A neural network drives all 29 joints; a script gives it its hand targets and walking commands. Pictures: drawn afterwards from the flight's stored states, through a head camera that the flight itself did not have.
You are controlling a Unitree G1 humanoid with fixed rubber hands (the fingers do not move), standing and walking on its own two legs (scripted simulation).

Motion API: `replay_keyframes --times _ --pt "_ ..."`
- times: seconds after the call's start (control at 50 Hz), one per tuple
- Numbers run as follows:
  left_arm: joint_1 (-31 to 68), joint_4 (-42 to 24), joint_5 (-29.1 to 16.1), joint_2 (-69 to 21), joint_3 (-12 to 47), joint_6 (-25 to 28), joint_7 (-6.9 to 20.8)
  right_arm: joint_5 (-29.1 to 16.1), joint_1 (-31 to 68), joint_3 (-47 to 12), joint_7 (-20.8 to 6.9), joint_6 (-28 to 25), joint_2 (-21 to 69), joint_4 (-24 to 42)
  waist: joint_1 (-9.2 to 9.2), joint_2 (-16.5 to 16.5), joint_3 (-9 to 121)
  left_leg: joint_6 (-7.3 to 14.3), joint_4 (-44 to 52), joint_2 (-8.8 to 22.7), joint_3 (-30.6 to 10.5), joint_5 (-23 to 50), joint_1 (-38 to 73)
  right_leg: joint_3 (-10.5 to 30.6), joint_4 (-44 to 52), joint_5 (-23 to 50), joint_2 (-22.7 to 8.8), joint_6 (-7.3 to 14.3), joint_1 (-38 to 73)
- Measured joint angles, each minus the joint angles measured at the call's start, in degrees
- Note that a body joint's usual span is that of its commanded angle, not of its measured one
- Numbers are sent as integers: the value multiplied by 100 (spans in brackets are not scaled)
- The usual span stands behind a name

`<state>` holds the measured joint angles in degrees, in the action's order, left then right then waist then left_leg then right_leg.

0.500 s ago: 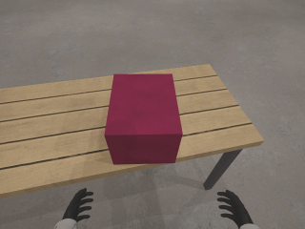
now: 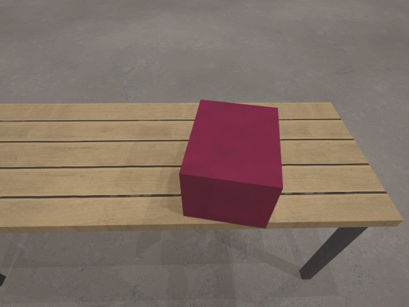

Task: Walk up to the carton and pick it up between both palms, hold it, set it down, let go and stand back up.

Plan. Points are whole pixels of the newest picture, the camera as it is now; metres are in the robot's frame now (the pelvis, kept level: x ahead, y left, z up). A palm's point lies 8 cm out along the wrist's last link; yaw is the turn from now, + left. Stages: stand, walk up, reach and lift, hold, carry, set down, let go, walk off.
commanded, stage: stand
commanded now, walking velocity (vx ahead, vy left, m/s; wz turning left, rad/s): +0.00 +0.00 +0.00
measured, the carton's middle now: (231, 160) +0.48 -0.05 -0.04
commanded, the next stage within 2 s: none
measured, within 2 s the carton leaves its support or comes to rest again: neither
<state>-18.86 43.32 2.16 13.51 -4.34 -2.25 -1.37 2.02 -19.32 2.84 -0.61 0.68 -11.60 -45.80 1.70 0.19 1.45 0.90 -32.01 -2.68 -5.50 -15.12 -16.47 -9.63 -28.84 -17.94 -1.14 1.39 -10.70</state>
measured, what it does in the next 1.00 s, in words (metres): stands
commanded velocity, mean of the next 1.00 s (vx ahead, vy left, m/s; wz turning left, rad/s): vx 0.00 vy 0.00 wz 0.00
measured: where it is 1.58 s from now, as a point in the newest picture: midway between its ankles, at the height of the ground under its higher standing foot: outside the picture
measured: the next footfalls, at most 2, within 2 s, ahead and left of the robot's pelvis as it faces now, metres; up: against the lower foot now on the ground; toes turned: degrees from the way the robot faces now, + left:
none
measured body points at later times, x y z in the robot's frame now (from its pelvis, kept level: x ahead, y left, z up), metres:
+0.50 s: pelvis +0.01 +0.00 +0.00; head +0.01 +0.00 +0.45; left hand -0.01 +0.25 -0.15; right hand +0.06 -0.24 -0.14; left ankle +0.02 +0.11 -0.73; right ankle -0.03 -0.10 -0.73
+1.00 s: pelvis +0.02 +0.00 +0.00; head +0.02 +0.00 +0.45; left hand -0.03 +0.22 -0.16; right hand +0.05 -0.22 -0.15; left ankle +0.02 +0.11 -0.73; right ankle -0.03 -0.10 -0.73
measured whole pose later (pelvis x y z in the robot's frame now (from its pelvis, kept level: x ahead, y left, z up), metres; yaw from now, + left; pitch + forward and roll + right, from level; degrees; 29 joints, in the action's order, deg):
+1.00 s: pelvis +0.02 +0.00 +0.00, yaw +4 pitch -1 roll -1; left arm -20.4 62.7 1.6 8.4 -3.5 -1.9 -2.5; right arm 0.9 -18.2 1.0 2.9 0.6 -7.8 -58.1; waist 1.4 0.0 -0.7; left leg 1.1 -31.4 -4.4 -9.1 -15.9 -13.7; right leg -13.0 -26.7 -19.6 -2.1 1.0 -5.6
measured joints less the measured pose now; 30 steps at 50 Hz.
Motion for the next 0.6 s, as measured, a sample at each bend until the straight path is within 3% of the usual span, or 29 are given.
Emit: replay_keyframes --times 0.6 --pt "-210 1341 -60 -328 114 122 -96 -94 -65 -58 250 -19 207 -721 -11 27 -38 8 127 -154 -305 5 163 -278 194 -94 -97 -25 321"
